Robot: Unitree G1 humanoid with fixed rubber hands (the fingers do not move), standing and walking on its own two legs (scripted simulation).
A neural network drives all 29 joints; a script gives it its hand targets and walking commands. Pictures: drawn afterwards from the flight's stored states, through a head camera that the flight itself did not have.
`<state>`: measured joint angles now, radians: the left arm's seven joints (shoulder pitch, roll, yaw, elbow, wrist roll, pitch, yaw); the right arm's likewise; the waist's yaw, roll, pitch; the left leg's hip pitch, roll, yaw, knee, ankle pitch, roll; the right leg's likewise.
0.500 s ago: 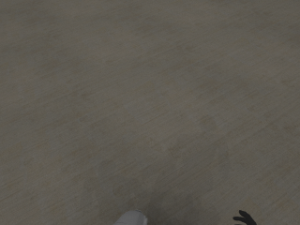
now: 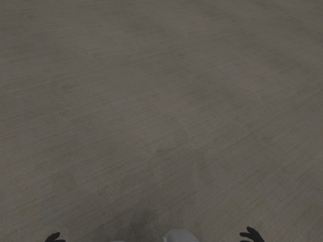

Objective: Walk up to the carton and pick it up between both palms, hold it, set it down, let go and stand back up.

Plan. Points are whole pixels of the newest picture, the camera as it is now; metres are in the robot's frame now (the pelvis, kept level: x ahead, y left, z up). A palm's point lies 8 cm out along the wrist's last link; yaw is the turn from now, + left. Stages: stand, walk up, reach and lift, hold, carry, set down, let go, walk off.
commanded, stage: walk up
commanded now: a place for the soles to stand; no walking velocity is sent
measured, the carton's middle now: out of the picture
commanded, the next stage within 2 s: none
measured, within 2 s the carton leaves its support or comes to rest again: neither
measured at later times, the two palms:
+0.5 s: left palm out of the picture -0.04 +0.24 -0.10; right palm out of the picture -0.05 -0.30 -0.16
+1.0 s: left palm out of the picture -0.23 +0.32 -0.15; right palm out of the picture -0.18 -0.25 -0.09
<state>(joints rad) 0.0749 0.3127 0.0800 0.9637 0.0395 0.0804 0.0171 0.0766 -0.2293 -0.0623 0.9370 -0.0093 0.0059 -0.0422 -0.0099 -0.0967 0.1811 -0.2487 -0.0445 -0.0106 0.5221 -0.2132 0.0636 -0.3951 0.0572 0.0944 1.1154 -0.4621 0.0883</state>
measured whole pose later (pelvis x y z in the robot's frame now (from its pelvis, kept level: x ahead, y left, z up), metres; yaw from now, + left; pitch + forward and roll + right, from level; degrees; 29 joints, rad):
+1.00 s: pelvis -0.29 +0.02 +0.00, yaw +5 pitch -3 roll -1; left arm 0.11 0.35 0.09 1.01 0.05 0.09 0.03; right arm 0.13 -0.23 -0.05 0.97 0.00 0.03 -0.04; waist -0.01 -0.10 0.11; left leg -0.25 -0.05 -0.05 0.49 -0.19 0.06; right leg -0.40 0.08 0.09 1.17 -0.45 0.06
